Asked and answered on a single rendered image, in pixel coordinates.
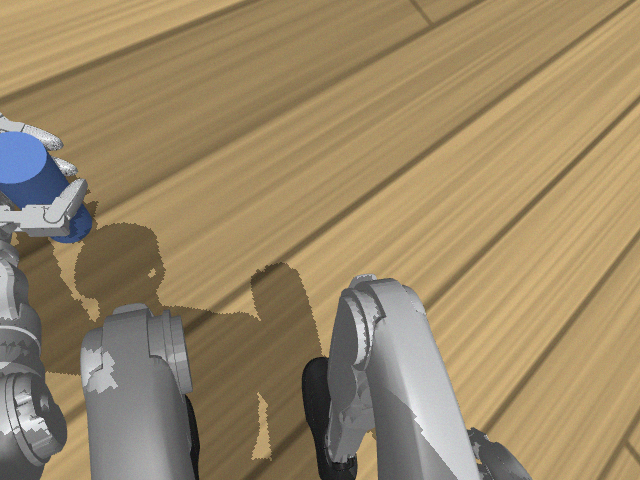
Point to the left robot hand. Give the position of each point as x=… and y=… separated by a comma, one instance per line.
x=42, y=220

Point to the can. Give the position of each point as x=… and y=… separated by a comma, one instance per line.
x=29, y=175

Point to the left robot arm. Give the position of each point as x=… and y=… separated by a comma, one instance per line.
x=32, y=426

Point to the right robot foot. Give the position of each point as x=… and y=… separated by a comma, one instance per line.
x=316, y=400

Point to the right robot hand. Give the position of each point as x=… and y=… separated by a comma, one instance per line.
x=498, y=463

